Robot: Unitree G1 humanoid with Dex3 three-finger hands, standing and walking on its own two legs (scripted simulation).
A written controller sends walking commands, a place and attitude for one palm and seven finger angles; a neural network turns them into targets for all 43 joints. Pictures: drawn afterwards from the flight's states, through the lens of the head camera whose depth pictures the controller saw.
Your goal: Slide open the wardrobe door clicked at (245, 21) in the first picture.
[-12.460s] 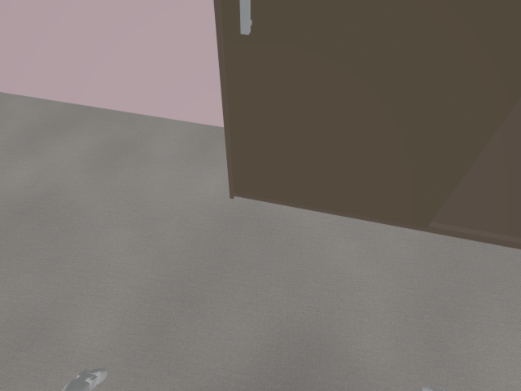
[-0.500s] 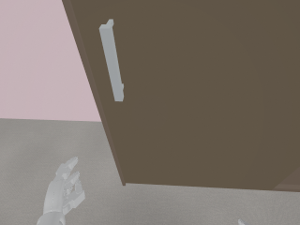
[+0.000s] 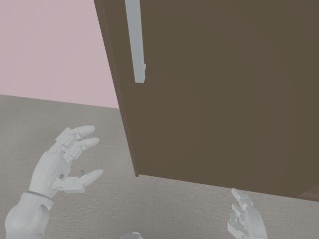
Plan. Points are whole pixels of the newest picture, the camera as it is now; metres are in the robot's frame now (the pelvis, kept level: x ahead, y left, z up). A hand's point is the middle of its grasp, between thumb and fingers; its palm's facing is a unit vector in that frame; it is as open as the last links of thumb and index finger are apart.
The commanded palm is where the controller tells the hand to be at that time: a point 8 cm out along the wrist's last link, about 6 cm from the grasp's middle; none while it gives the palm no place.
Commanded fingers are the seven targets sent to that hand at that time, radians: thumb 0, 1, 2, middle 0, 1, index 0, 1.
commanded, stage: raise the hand with hooked fingers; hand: left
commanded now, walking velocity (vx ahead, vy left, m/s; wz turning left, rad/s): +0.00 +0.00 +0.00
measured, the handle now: (138, 38) +0.53 +0.11 +0.23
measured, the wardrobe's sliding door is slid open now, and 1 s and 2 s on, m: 0.00 0.00 0.00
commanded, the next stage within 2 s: move the hooked fingers beside the handle in 1.40 s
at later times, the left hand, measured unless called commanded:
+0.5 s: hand (39, 126) +0.28 +0.27 +0.18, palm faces +0.02 -0.99 -0.11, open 13.1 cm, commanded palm +0.25 +0.31 +0.19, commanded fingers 0.00 -0.50 0.30 -0.30 -1.20 -0.30 -1.20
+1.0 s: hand (13, 81) +0.32 +0.30 +0.26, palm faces +0.05 -0.99 -0.12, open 14.0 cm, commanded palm +0.27 +0.33 +0.26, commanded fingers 0.00 -0.50 0.30 -0.30 -1.20 -0.30 -1.20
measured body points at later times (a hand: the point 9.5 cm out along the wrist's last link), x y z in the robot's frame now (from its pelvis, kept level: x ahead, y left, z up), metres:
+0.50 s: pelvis +0.02 +0.02 +0.03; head +0.01 +0.02 +0.48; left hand +0.27 +0.32 +0.19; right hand +0.21 -0.21 -0.02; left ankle +0.03 +0.12 -0.70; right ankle +0.02 -0.10 -0.70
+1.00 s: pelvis +0.02 +0.01 +0.04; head +0.00 -0.01 +0.49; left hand +0.31 +0.35 +0.26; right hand +0.22 -0.21 -0.03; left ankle +0.03 +0.12 -0.70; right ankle +0.02 -0.10 -0.70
